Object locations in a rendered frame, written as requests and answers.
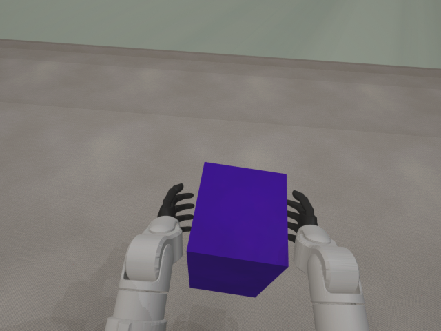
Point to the carton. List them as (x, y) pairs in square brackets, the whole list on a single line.
[(238, 243)]

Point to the robot right forearm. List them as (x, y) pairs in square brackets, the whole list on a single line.
[(334, 281)]

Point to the left robot hand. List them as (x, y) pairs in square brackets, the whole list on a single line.
[(169, 207)]

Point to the right robot hand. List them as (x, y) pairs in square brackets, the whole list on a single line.
[(306, 213)]

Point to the robot left forearm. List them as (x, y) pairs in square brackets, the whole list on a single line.
[(146, 275)]

